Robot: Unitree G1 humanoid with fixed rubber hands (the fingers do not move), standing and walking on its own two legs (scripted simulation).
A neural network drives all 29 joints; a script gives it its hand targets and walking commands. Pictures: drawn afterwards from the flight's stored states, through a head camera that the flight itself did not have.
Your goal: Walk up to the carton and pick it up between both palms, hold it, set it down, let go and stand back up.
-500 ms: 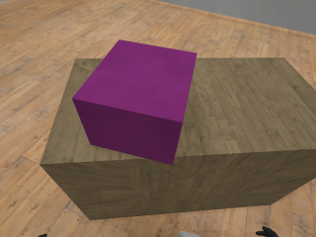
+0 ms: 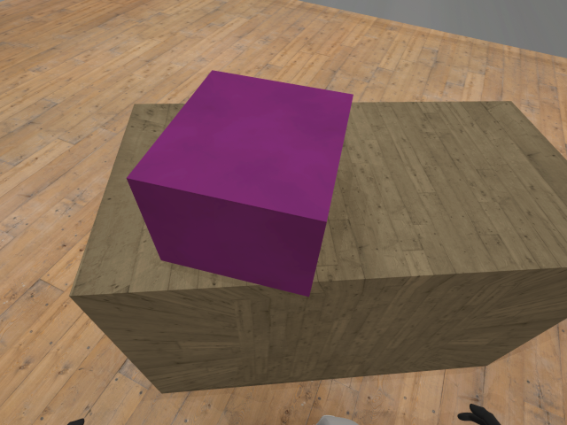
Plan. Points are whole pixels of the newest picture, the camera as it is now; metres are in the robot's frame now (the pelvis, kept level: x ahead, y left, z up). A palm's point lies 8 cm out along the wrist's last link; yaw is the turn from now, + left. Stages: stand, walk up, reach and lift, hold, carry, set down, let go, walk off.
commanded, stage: walk up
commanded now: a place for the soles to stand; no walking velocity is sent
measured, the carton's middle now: (257, 176) +0.52 +0.04 +0.04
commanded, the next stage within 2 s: none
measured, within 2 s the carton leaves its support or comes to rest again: neither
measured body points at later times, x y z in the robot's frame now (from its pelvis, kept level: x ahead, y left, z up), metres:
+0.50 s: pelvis +0.00 +0.00 +0.00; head +0.02 +0.01 +0.45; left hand +0.10 +0.31 -0.11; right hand +0.11 -0.31 -0.09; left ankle +0.02 +0.13 -0.71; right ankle +0.06 -0.11 -0.71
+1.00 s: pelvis +0.00 +0.00 +0.00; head +0.03 +0.00 +0.45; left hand +0.10 +0.31 -0.11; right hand +0.11 -0.31 -0.09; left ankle +0.02 +0.13 -0.71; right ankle +0.06 -0.11 -0.71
